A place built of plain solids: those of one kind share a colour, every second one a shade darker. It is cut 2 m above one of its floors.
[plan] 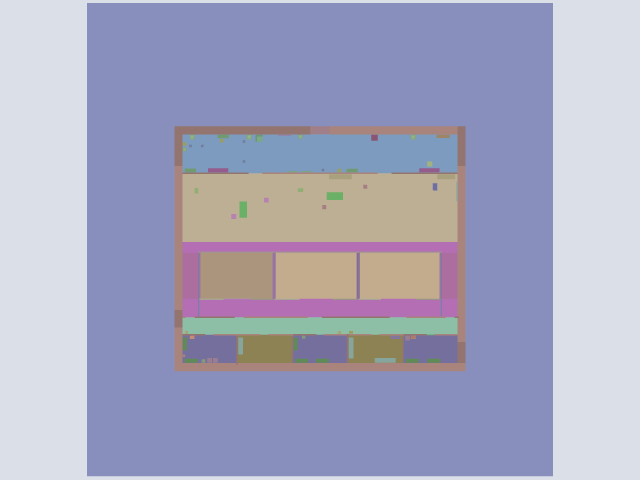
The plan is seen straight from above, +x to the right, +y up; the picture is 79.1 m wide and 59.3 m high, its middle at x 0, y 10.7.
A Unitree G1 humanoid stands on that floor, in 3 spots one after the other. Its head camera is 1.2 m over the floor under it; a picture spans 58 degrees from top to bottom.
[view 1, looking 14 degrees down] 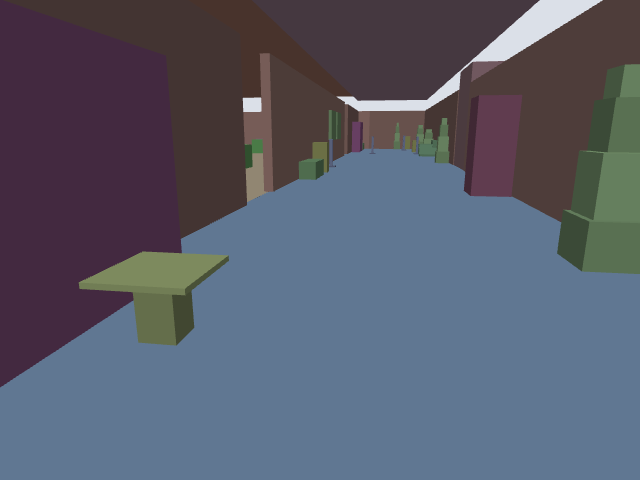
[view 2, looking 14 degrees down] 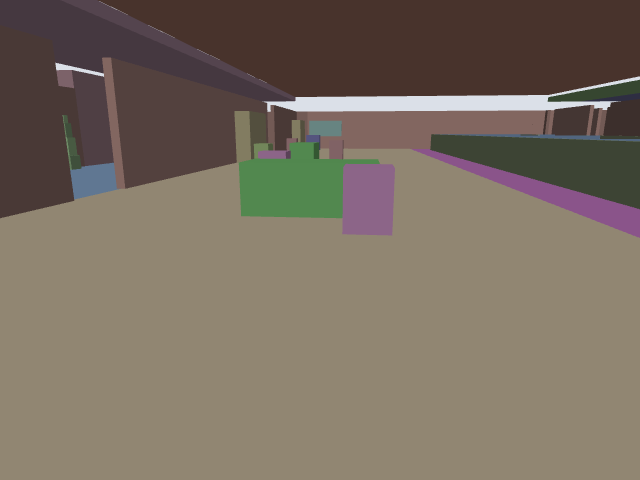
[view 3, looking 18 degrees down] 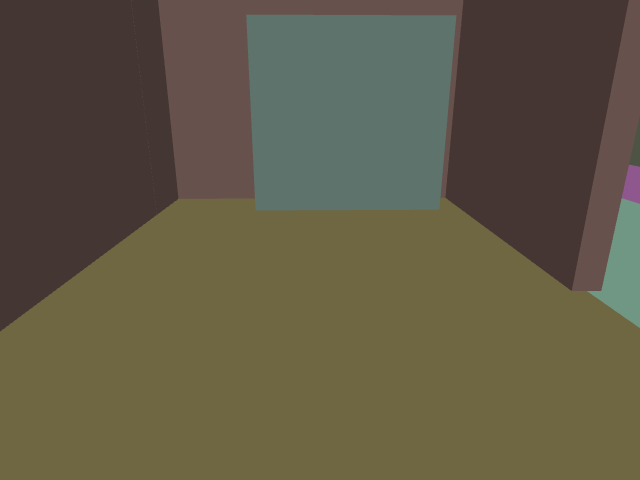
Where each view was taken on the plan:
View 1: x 15.80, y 21.39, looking -171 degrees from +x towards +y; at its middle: floor_lobby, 4.96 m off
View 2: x -16.05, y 13.64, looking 6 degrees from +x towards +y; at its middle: floor_yard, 4.96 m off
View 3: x -4.73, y -2.80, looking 179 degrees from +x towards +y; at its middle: floor_office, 3.88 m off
